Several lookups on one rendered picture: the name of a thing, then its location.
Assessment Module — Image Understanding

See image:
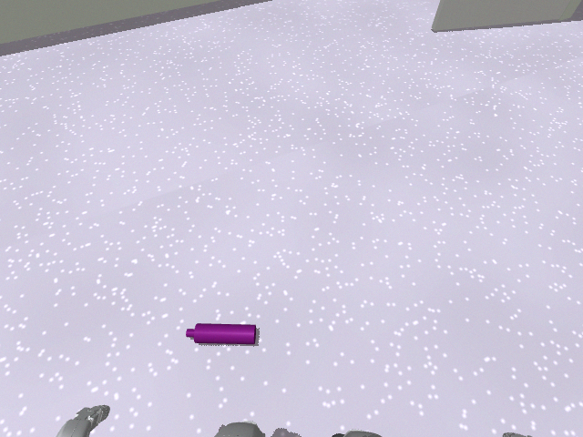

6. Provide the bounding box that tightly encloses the bottle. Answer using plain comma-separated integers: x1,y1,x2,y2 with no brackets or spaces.
186,323,256,344

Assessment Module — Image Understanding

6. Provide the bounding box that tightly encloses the left robot hand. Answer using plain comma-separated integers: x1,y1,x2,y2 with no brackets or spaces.
56,405,110,437

